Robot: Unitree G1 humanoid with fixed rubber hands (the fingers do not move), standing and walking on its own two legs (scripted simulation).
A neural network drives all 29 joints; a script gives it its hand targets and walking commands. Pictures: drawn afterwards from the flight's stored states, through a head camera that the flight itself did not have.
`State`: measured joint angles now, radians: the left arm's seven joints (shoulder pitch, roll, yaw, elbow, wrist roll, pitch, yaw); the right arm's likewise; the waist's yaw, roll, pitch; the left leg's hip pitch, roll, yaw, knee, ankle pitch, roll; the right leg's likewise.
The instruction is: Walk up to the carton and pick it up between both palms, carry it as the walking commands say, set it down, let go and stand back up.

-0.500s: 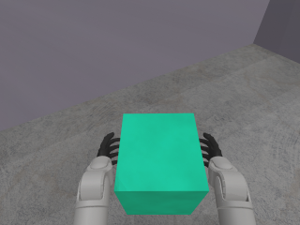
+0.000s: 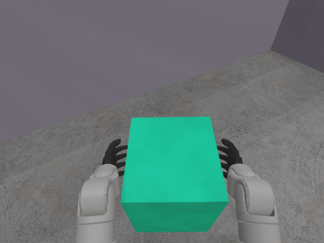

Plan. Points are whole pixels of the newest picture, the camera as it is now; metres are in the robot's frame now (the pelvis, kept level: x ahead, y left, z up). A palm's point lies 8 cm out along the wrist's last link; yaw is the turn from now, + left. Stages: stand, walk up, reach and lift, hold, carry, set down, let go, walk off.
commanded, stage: carry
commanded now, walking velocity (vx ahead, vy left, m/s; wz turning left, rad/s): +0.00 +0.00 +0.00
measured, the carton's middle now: (171, 177) +0.29 +0.00 +0.01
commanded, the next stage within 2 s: hold in 0.82 s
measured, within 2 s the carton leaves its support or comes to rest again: neither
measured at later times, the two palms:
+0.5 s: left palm (110, 168) +0.27 +0.14 +0.08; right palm (235, 169) +0.27 -0.14 +0.08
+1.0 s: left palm (119, 175) +0.28 +0.13 +0.04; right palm (236, 186) +0.25 -0.15 +0.03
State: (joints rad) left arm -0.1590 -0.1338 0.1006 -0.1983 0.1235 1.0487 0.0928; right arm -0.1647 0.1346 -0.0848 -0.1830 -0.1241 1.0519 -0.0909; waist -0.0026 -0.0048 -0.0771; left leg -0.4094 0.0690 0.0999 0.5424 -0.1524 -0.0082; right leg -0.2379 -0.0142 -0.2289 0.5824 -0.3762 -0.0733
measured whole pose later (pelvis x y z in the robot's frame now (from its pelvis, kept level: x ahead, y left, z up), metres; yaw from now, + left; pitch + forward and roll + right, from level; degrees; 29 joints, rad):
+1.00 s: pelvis +0.00 +0.01 +0.02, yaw -14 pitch -3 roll +2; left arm -0.06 -0.13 0.14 0.01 0.20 0.73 0.05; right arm -0.14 0.13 -0.03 0.15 -0.18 0.70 -0.06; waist 0.10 -0.01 0.05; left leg -0.19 0.02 -0.04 0.40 -0.12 0.01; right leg -0.11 0.05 0.01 0.43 -0.26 -0.06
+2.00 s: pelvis -0.03 +0.06 -0.02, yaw -19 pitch +11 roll +1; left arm -0.44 -0.21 0.47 0.45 0.34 0.34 0.01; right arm -0.53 0.15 -0.36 0.64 -0.33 0.31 0.00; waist 0.13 -0.03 0.03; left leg -0.66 -0.01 -0.09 0.65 -0.20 -0.04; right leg -0.63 0.07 0.10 0.73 -0.29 -0.01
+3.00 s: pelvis -0.05 +0.08 -0.16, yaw -20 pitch +38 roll -1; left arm -0.67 -0.15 0.52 0.53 0.23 0.24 0.07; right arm -0.84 0.04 -0.34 0.80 -0.22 0.20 -0.04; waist 0.11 -0.06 -0.19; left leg -1.62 -0.05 -0.09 1.35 -0.40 -0.05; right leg -1.56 0.10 0.07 1.40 -0.49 0.02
